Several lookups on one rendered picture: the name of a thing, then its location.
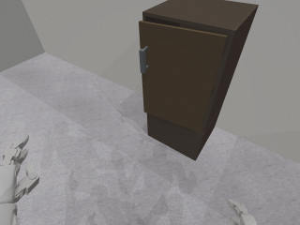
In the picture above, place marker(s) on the left robot forearm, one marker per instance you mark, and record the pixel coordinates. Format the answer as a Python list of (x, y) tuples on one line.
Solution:
[(8, 214)]

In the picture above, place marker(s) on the handle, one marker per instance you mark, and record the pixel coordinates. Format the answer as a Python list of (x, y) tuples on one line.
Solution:
[(142, 55)]

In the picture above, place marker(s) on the robot right hand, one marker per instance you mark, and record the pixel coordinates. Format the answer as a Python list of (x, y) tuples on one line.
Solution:
[(241, 211)]

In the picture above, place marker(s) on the robot left hand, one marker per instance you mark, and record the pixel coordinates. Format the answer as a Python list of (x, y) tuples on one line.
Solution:
[(13, 157)]

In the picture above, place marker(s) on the cupboard door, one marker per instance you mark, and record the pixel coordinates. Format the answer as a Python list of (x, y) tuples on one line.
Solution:
[(183, 65)]

